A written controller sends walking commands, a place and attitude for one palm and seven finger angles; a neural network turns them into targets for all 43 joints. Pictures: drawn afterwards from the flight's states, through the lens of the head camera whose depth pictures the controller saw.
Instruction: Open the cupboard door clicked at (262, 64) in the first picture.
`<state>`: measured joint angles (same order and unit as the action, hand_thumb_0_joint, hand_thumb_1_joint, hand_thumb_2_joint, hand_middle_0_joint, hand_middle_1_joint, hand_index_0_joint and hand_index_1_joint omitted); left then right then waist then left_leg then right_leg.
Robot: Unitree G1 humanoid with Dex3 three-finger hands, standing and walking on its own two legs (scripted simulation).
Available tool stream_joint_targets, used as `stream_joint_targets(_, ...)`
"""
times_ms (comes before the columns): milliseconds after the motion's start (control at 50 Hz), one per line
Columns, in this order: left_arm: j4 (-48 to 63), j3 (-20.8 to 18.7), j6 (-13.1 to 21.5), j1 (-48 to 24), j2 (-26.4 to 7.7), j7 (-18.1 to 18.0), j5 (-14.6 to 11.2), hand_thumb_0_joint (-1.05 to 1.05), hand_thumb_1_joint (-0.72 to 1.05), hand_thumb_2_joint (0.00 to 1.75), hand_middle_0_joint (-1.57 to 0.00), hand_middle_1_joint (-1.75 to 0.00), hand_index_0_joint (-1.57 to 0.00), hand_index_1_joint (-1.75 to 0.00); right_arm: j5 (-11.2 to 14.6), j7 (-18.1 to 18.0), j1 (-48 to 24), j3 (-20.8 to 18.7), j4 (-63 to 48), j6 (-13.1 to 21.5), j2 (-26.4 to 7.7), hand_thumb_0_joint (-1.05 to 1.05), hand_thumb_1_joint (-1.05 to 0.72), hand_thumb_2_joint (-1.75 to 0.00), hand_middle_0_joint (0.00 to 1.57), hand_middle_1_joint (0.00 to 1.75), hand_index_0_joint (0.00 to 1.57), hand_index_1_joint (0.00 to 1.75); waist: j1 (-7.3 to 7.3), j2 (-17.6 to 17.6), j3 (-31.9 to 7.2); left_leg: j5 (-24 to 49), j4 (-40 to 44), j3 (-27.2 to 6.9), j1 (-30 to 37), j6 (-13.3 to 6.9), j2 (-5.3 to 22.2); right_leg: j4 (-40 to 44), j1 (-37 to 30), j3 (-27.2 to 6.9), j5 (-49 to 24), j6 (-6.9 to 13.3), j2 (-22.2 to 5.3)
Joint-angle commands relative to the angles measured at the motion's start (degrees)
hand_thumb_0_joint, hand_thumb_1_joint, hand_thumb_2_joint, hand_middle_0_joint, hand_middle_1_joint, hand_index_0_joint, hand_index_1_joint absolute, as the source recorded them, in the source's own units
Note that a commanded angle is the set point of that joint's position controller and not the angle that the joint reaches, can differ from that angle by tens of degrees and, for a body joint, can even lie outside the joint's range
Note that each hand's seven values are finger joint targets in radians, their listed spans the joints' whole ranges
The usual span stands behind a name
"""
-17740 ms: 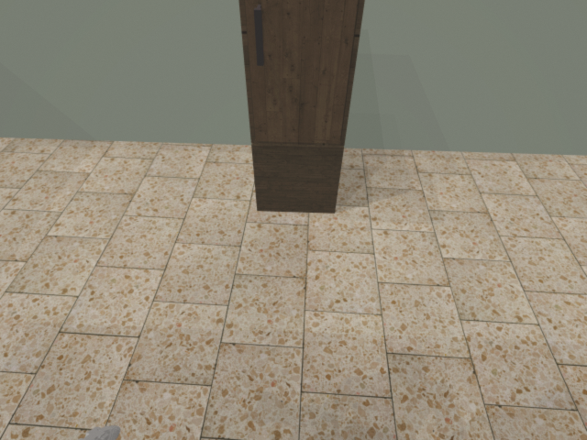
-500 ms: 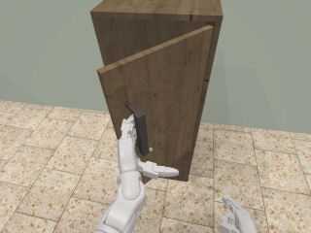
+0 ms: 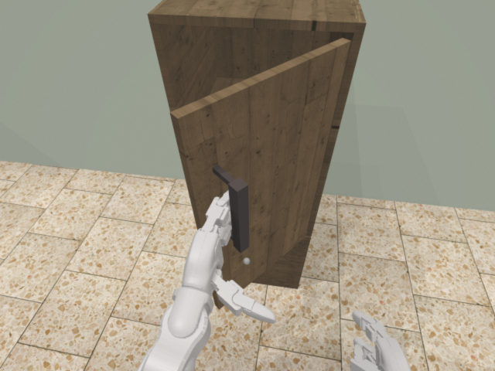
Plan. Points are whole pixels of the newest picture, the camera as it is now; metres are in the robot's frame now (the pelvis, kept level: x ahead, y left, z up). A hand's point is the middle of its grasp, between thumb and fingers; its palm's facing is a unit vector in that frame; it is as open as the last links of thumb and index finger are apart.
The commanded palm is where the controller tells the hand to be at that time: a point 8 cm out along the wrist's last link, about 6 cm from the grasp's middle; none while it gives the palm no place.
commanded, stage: slide the hand sideways off the handle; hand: left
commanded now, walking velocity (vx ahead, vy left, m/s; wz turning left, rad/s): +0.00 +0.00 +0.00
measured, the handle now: (231, 211) +0.35 +0.05 +0.09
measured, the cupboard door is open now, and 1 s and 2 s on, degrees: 50 50 50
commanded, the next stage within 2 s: draw the hand back to the body in 0.74 s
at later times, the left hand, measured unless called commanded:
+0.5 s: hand (205, 296) +0.21 +0.07 +0.09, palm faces -0.11 -0.99 -0.04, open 16.3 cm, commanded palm +0.18 +0.13 +0.09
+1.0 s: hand (177, 306) +0.19 +0.10 +0.10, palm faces -0.10 -0.99 -0.10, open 16.3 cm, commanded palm +0.17 +0.16 +0.11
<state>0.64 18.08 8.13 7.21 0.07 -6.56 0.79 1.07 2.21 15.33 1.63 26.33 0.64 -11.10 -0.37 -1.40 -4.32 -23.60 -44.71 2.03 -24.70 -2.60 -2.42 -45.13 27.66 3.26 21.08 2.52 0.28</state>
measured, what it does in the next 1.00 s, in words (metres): stands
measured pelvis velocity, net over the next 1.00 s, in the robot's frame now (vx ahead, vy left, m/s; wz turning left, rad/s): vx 0.00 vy -0.02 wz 0.02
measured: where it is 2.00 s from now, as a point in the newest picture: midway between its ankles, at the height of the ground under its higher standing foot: outside the picture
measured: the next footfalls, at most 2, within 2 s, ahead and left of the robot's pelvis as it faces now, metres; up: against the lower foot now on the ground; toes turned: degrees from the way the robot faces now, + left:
none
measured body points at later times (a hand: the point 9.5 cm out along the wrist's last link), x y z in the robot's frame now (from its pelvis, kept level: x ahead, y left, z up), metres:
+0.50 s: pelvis +0.02 -0.01 -0.01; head +0.03 -0.03 +0.44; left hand +0.21 +0.13 +0.09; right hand +0.21 -0.22 -0.07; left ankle +0.00 +0.09 -0.71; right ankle +0.02 -0.09 -0.71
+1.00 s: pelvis +0.00 -0.02 -0.01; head +0.00 -0.04 +0.44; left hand +0.19 +0.16 +0.10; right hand +0.18 -0.24 -0.08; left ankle +0.00 +0.09 -0.71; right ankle +0.02 -0.09 -0.71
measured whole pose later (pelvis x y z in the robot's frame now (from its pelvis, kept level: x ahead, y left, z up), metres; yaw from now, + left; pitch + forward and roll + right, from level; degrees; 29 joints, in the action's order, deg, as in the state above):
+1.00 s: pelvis +0.00 -0.02 -0.01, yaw +1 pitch +5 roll +0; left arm 22.2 2.5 10.6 31.1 -12.3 7.5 -8.9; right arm 2.4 -2.4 17.4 1.7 24.4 7.8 -13.3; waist -0.1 -3.0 -6.4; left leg -26.7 -51.2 -0.2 -30.0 -0.9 -0.8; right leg -49.7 31.8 5.6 23.7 4.1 1.7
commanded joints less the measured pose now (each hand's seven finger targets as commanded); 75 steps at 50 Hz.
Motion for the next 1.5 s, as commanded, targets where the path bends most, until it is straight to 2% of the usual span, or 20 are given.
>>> stream_joint_targets(0,17.97,-0.14,3.24,-4.97,-0.66,1.39,0.48,0.0,-0.5,0.3,-0.15,-0.3,-0.15,-0.3,0.08,-0.13,-7.41,-1.89,-10.98,2.15,-5.53,0.0,-0.9,-0.9,0.2,0.3,0.2,0.3,0.92,4.27,-8.28,10.45,7.51,-4.15,1.73,1.14,2.11,6.23,-6.12,-1.44,-9.97,0.34,0.06)
stream_joint_targets(180,27.86,-4.34,2.67,6.71,-4.04,3.56,-3.15,0.0,-0.5,0.3,-0.15,-0.3,-0.15,-0.3,0.13,-1.29,-6.28,-1.51,-12.16,3.07,-5.57,0.0,-0.9,-0.9,0.2,0.3,0.2,0.3,0.66,4.79,-8.87,14.1,5.71,-3.77,1.59,0.93,1.77,5.85,-7.97,-1.78,-16.12,-0.3,0.2)
stream_joint_targets(320,33.41,-3.95,4.16,16.77,-5.48,8.09,-3.61,0.0,-0.5,0.3,-0.15,-0.3,-0.15,-0.3,0.01,-1.24,-4.19,-1.91,-13.19,4.66,-6.01,0.0,-0.9,-0.9,0.2,0.3,0.2,0.3,-0.17,2.44,-8.7,16.83,3.38,-4.02,1.07,0.95,1.7,3.94,-5.88,-1.55,-19.57,-0.75,0.05)
stream_joint_targets(380,32.93,-8.07,4.05,19.6,-9.01,8.98,-4.21,0.0,-0.5,0.3,-0.15,-0.3,-0.15,-0.3,-0.03,-1.59,-4.08,-1.81,-13.34,4.8,-6.44,0.0,-0.9,-0.9,0.2,0.3,0.2,0.3,-0.02,3.56,-6.96,14.7,2.64,-3.88,-1.33,0.9,1.36,3.95,-5.32,-2.16,-18.55,-0.95,-0.09)
stream_joint_targets(560,37.37,-11.71,7.27,25.3,-10.71,12.22,-7.93,0.0,-0.5,0.3,-0.15,-0.3,-0.15,-0.3,0.22,-2.77,-3.77,-1.88,-14.04,7.12,-6.78,0.0,-0.9,-0.9,0.2,0.3,0.2,0.3,0.17,3.61,-8.93,12.68,0.44,-3.83,-4.33,0.76,0.8,3.47,-5.86,-3.59,-18.18,-1.64,-0.64)
stream_joint_targets(660,34.7,-14.24,7.42,27.57,-12.39,14.8,-9.4,0.0,-0.5,0.3,-0.15,-0.3,-0.15,-0.3,0.6,-3.41,-3.86,-2.1,-13.61,8.05,-7.14,0.0,-0.9,-0.9,0.2,0.3,0.2,0.3,-0.19,3.54,-5.43,8.17,-0.75,-3.59,-7.65,0.95,0.76,5.15,-3.56,-5.51,-11.84,-2.16,-1.28)
stream_joint_targets(680,34.45,-16.16,7.41,25.91,-14.1,15.09,-9.79,0.0,-0.5,0.3,-0.15,-0.3,-0.15,-0.3,0.66,-3.64,-3.66,-2.11,-13.17,8.06,-7.45,0.0,-0.9,-0.9,0.2,0.3,0.2,0.3,-0.42,3.84,-5.21,7.06,-1.11,-3.55,-8.35,0.96,0.75,5.81,-3.2,-6.17,-9.81,-2.23,-1.53)
stream_joint_targets(780,35.55,-13.83,7.68,21.71,-12.41,15.53,-10.61,0.0,-0.5,0.3,-0.15,-0.3,-0.15,-0.3,0.94,-4.19,-3.91,-2.02,-13.5,9.77,-7.63,0.0,-0.9,-0.9,0.2,0.3,0.2,0.3,-1.03,2.76,-5.08,4.48,-1.29,-3.82,-7.78,0.75,0.79,6.8,-0.87,-6.21,-2.42,-2.01,-1.45)
stream_joint_targets(880,35.85,-19.77,7.8,20.9,-17.25,13.67,-10.51,0.0,-0.5,0.3,-0.15,-0.3,-0.15,-0.3,1.09,-4.66,-4.03,-2.07,-12.67,10.58,-7.43,0.0,-0.9,-0.9,0.2,0.3,0.2,0.3,0.45,3.35,-7.09,3.66,-0.73,-3.58,-7.88,0.78,0.85,7.77,-2.95,-7.06,0.78,-1.89,-1.74)
stream_joint_targets(940,35.2,-21.28,6.4,21.49,-17.46,13.21,-10.87,0.0,-0.5,0.3,-0.15,-0.3,-0.15,-0.3,1.44,-4.77,-5.32,-1.79,-12.46,10.79,-7.29,0.0,-0.9,-0.9,0.2,0.3,0.2,0.3,1.42,1.18,-5.95,3.29,0.66,-3.49,-7.15,0.81,0.88,8.74,-3.65,-6.86,2.25,-1.53,-1.6)
stream_joint_targets(1000,34.96,-21.3,4.51,22.04,-16.56,14.45,-12.25,0.0,-0.5,0.3,-0.15,-0.3,-0.15,-0.3,1.82,-5.02,-5.45,-1.48,-11.96,11.43,-7.38,0.0,-0.9,-0.9,0.2,0.3,0.2,0.3,1.21,1.04,-5.13,3.91,2.09,-3.56,-5.46,0.84,1.04,9.49,-4.22,-5.86,0.06,-1.75,-1.4)
stream_joint_targets(1040,33.84,-21.41,2.94,22.7,-16.53,15.84,-13.21,0.0,-0.5,0.3,-0.15,-0.3,-0.15,-0.3,1.98,-5.29,-5.93,-1.38,-11.59,11.81,-7.69,0.0,-0.9,-0.9,0.2,0.3,0.2,0.3,0.89,3.19,-3.87,4.46,2.52,-3.78,-5.11,0.67,1.27,10.38,-4.58,-5.5,-0.87,-2.0,-1.33)
stream_joint_targets(1100,36.08,-22.83,1.67,20.84,-18.27,17.42,-14.02,0.0,-0.5,0.3,-0.15,-0.3,-0.15,-0.3,2.02,-5.71,-5.97,-1.2,-11.02,12.73,-8.11,0.0,-0.9,-0.9,0.2,0.3,0.2,0.3,1.02,1.68,-3.87,5.66,3.72,-4.13,-3.13,0.58,1.32,10.53,-5.31,-4.75,-2.98,-1.98,-1.2)
stream_joint_targets(1140,36.29,-24.81,1.17,21.51,-19.65,17.9,-14.28,0.0,-0.5,0.3,-0.15,-0.3,-0.15,-0.3,1.95,-5.95,-6.04,-1.43,-10.53,13.09,-8.31,0.0,-0.9,-0.9,0.2,0.3,0.2,0.3,1.34,3.64,-4.42,7.32,4.28,-4.51,-2.23,0.43,1.49,10.33,-6.37,-3.76,-5.21,-1.93,-0.81)
stream_joint_targets(1240,37.56,-27.2,0.16,19.61,-20.54,18.33,-15.17,0.0,-0.47,0.32,-0.15,-0.3,-0.15,-0.3,2.15,-6.14,-6.3,-1.08,-9.41,13.85,-8.33,0.0,-0.9,-0.9,0.2,0.3,0.2,0.3,1.79,-1.09,-3.41,8.73,6.37,-4.97,0.74,0.79,1.54,10.0,-6.67,-1.52,-7.4,-1.4,-0.09)
stream_joint_targets(1320,38.55,-28.53,-1.05,19.61,-21.19,19.51,-15.74,0.0,-0.32,0.37,-0.16,-0.3,-0.16,-0.3,2.3,-6.2,-6.18,-0.99,-8.89,14.44,-8.38,0.0,-0.9,-0.9,0.2,0.3,0.2,0.3,1.95,-1.28,-4.61,11.97,7.55,-5.5,3.28,1.08,1.67,9.93,-8.05,-0.42,-11.6,-1.34,0.18)
stream_joint_targets(1340,43.32,-29.99,-0.97,18.75,-27.22,10.84,-8.07,0.0,-0.29,0.39,-0.16,-0.3,-0.16,-0.3,0.89,-7.38,-6.14,-1.31,-9.02,13.62,-7.5,0.0,-0.9,-0.9,0.2,0.3,0.2,0.3,4.33,-1.72,-3.5,12.06,10.19,-5.6,1.65,1.28,2.53,11.81,-11.16,-2.96,-10.68,-0.45,-0.7)
stream_joint_targets(1360,42.0,-27.1,-1.69,22.17,-21.77,7.3,-7.19,0.0,-0.26,0.4,-0.16,-0.3,-0.16,-0.3,0.3,-7.56,-5.96,-0.83,-8.76,13.28,-6.44,0.0,-0.9,-0.9,0.2,0.3,0.2,0.3,3.07,-0.25,-0.22,11.49,11.05,-5.48,1.73,1.56,2.43,12.9,-10.14,-2.78,-10.07,-0.61,-0.88)
stream_joint_targets(1380,39.85,-26.47,-2.34,25.28,-19.98,5.73,-6.77,0.0,-0.22,0.42,-0.16,-0.3,-0.16,-0.3,0.22,-7.4,-5.38,-0.91,-8.19,12.85,-6.58,0.0,-0.9,-0.9,0.2,0.3,0.2,0.3,2.93,0.92,0.38,12.09,11.45,-5.71,1.74,1.81,2.67,12.75,-10.4,-2.15,-10.18,-0.67,-0.89)
stream_joint_targets(1480,40.55,-29.04,-2.26,23.36,-22.88,1.4,-4.29,0.0,-0.05,0.5,-0.17,-0.3,-0.17,-0.3,-0.26,-7.11,-6.81,-0.92,-6.22,11.24,-7.0,0.0,-0.9,-0.9,0.2,0.3,0.2,0.3,3.03,-1.43,-1.1,15.72,13.89,-5.04,6.37,1.81,2.97,15.01,-14.07,-2.17,-12.99,-0.7,-1.11)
